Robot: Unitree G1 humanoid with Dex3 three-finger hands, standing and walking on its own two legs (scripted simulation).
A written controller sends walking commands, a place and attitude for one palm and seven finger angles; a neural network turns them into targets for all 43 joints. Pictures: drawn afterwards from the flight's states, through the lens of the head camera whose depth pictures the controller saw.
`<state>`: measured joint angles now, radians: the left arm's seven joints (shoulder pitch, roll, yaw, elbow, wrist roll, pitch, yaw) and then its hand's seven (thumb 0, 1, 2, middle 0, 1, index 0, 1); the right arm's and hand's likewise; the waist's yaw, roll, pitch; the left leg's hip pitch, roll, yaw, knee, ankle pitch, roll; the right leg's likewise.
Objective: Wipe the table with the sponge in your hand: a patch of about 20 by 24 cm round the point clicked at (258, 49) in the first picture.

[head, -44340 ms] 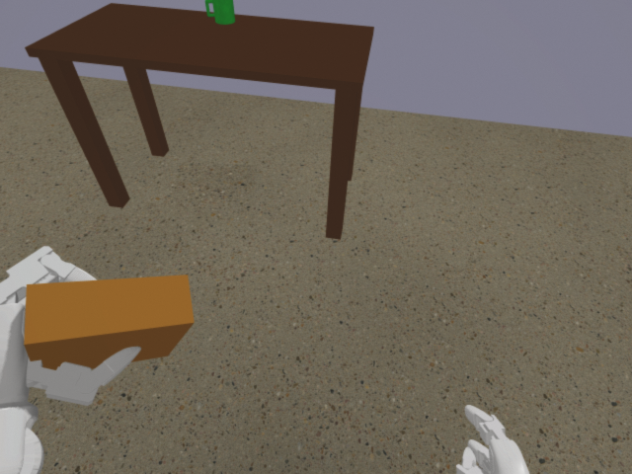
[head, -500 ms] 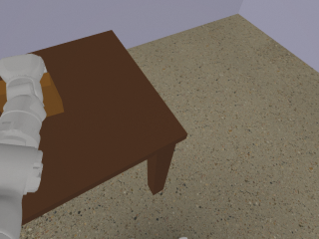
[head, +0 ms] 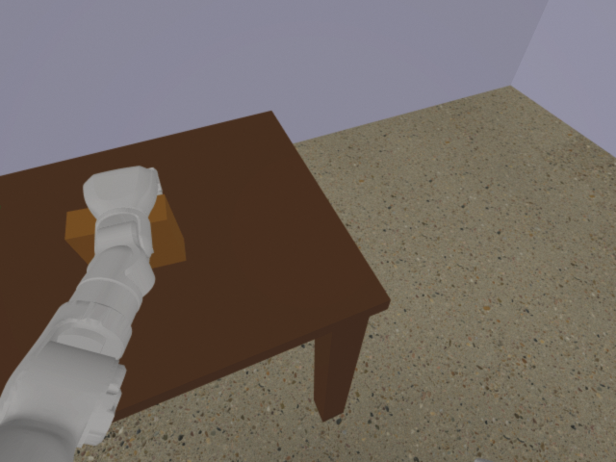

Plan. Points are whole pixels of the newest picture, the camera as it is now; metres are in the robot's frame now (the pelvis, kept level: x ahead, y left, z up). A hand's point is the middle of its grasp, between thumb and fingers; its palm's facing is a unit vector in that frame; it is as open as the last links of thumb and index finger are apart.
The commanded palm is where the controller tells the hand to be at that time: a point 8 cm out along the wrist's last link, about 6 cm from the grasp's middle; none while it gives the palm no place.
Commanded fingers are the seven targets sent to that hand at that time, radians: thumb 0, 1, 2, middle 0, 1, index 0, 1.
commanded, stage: wipe back along the third lane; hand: left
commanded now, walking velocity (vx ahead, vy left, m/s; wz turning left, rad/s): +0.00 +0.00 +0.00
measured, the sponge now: (136, 246) +0.42 +0.29 +0.01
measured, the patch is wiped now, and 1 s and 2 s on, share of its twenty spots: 1.00 1.00 1.00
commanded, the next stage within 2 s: slide back across to the middle lane in 1.00 s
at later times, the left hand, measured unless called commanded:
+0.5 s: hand (142, 246) +0.38 +0.25 +0.07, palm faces -0.03 +0.00 -1.00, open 9.0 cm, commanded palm +0.34 +0.23 +0.09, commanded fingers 0.00 0.10 1.30 -1.20 -1.60 -1.20 -1.60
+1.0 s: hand (146, 270) +0.34 +0.23 +0.07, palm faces +0.03 -0.03 -1.00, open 9.0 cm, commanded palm +0.30 +0.21 +0.09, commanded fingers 0.00 0.10 1.30 -1.20 -1.60 -1.20 -1.60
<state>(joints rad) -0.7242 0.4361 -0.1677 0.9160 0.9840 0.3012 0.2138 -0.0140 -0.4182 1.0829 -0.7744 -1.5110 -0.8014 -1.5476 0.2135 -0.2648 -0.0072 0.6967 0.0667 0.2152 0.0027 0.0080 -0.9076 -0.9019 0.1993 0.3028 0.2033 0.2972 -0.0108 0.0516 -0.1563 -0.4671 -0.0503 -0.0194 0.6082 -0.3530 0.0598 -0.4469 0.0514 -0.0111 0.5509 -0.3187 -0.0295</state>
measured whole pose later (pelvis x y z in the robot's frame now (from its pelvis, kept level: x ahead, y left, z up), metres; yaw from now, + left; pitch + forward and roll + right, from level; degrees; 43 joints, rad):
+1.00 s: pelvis -0.01 -0.02 +0.01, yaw +0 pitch +5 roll +0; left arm -0.32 0.35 -0.23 0.42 0.96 0.49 0.20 0.02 -0.41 1.07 -0.76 -1.52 -0.80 -1.54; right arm 0.12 -0.28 0.02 0.65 0.09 0.21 -0.01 0.01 -0.91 -0.90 0.20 0.30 0.20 0.30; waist 0.03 0.07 -0.12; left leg -0.29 -0.05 -0.01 0.53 -0.33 0.04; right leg -0.30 0.05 0.00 0.52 -0.31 -0.05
